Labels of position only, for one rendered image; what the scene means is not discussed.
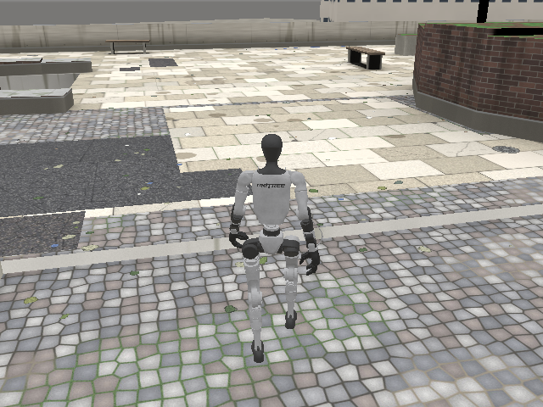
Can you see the right robot hand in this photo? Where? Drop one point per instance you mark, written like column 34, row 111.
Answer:
column 314, row 263

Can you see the robot left thigh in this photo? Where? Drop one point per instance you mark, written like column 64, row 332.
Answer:
column 251, row 257

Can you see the robot left upper arm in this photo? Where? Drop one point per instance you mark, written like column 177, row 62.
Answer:
column 244, row 180

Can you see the robot right upper arm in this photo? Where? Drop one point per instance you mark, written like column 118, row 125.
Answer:
column 298, row 180

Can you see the left robot hand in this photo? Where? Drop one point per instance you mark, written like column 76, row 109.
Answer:
column 241, row 235

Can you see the right robot forearm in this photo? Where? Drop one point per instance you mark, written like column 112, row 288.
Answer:
column 309, row 234

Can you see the left robot forearm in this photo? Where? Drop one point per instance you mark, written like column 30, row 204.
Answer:
column 235, row 222

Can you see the robot torso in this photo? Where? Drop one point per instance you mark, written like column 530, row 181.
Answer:
column 271, row 194

